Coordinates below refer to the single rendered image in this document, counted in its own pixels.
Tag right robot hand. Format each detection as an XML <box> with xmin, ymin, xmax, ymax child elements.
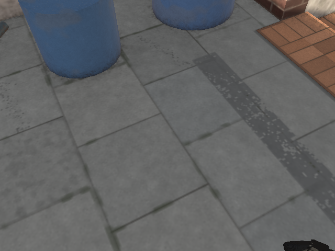
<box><xmin>283</xmin><ymin>239</ymin><xmax>334</xmax><ymax>251</ymax></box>

